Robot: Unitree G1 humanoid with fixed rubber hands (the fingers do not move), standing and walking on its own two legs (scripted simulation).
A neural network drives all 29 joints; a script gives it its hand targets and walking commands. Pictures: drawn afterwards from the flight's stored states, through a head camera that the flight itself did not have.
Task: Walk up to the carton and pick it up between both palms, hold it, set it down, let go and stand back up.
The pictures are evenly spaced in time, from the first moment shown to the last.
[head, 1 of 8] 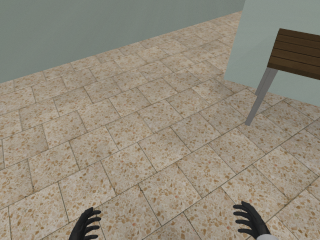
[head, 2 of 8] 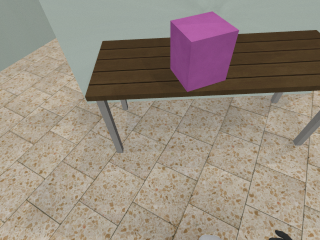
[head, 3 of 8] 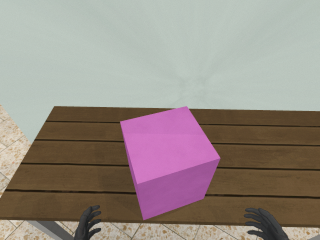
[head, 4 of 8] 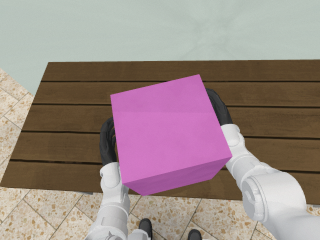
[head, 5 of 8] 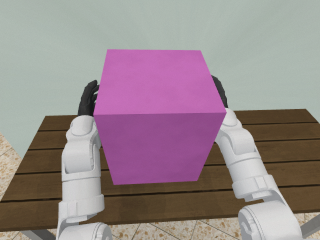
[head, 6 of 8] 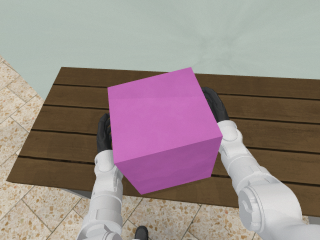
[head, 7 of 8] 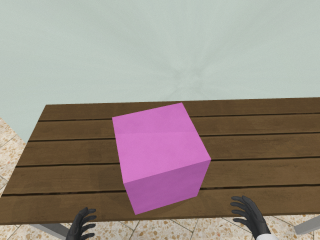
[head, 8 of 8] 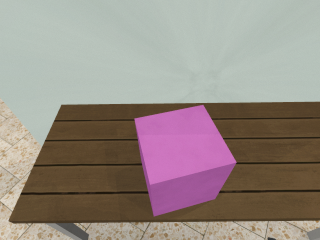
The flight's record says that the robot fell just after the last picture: no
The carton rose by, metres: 0.23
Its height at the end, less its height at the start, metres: +0.00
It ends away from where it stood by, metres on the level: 0.02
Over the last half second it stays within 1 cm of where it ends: yes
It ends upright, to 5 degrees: yes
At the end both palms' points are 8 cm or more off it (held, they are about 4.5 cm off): yes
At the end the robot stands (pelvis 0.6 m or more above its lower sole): yes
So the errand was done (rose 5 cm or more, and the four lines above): yes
